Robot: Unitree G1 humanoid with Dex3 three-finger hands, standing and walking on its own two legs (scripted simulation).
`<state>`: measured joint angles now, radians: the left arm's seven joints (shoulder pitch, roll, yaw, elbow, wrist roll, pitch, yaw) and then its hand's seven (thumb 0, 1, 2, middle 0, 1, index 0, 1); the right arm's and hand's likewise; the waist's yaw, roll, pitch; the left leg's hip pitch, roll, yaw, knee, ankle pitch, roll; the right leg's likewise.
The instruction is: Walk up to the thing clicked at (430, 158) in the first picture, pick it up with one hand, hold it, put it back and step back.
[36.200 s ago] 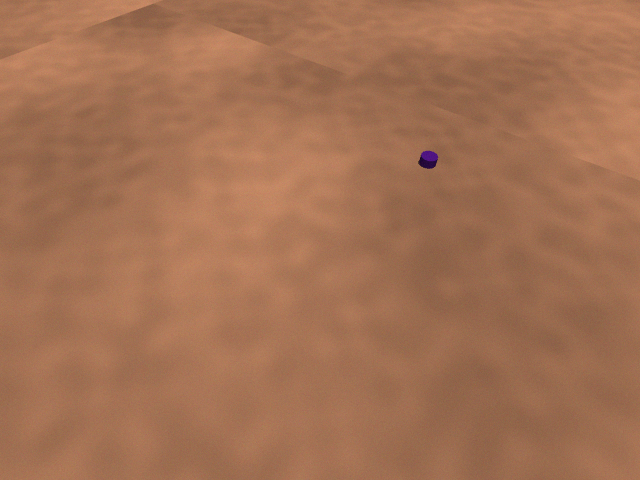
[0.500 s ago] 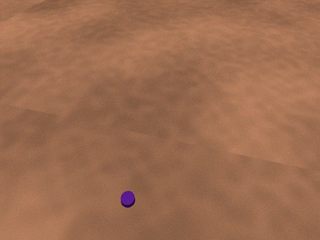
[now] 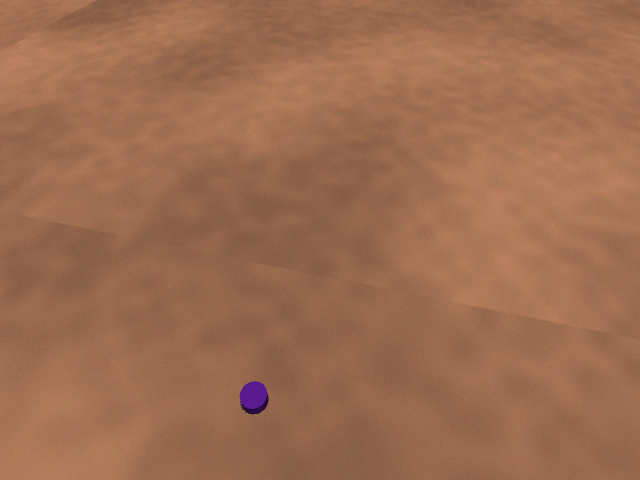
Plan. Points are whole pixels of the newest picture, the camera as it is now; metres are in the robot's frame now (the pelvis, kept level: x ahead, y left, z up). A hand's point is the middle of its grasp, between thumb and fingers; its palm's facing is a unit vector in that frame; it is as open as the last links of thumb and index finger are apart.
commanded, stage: stand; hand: left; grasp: from above
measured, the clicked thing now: (254, 397) +0.49 +0.21 -0.76
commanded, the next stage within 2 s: step back in 1.50 s
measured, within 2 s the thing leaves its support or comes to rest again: neither
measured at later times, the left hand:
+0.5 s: hand out of the picture +0.09 +0.24 -0.15, palm faces +0.00 -0.94 -0.34, open 7.4 cm
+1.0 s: hand out of the picture +0.10 +0.24 -0.15, palm faces -0.01 -0.94 -0.34, open 7.4 cm
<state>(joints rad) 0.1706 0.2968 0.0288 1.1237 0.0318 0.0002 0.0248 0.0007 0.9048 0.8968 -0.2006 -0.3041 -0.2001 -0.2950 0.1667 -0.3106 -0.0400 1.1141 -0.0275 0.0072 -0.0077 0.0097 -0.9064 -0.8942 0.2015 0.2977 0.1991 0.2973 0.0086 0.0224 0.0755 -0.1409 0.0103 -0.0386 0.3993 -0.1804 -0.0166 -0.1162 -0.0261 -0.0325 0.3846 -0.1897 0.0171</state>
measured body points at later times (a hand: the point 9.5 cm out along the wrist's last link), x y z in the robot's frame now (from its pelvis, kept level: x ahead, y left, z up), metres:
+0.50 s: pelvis +0.02 +0.00 +0.00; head +0.02 -0.01 +0.45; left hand +0.09 +0.29 -0.13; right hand +0.09 -0.29 -0.14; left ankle +0.03 +0.13 -0.74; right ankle +0.02 -0.13 -0.74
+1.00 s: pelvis +0.02 -0.01 +0.00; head +0.03 -0.01 +0.45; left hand +0.10 +0.29 -0.13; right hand +0.09 -0.30 -0.13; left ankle +0.03 +0.13 -0.74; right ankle +0.02 -0.13 -0.74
